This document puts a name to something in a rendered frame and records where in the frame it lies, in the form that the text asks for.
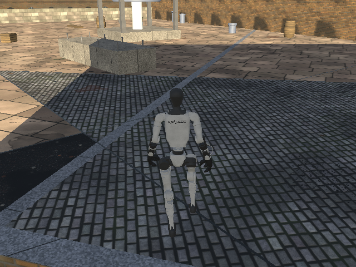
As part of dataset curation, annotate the robot shin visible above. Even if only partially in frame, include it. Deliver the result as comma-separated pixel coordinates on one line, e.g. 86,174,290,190
164,192,174,229
189,172,196,206

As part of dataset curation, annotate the robot left shin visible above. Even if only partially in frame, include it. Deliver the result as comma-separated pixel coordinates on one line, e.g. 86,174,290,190
164,192,174,229

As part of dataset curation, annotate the robot left upper arm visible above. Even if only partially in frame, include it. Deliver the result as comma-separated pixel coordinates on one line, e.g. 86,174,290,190
151,112,165,144

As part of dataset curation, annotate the robot left forearm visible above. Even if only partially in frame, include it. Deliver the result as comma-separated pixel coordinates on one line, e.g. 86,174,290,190
148,136,157,156

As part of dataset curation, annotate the robot right upper arm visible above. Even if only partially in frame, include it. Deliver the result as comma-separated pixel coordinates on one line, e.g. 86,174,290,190
189,112,204,144

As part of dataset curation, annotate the robot right forearm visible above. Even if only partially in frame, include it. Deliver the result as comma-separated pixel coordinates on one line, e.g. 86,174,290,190
199,135,211,160

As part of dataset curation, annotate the robot left hand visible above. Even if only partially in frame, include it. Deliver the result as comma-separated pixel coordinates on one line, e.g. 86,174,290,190
147,155,160,166

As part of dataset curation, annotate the robot right shin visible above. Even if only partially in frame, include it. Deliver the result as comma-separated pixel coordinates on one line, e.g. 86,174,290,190
189,172,196,206

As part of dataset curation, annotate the robot right hand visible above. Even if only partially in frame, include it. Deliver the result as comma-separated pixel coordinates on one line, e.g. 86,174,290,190
200,158,212,172

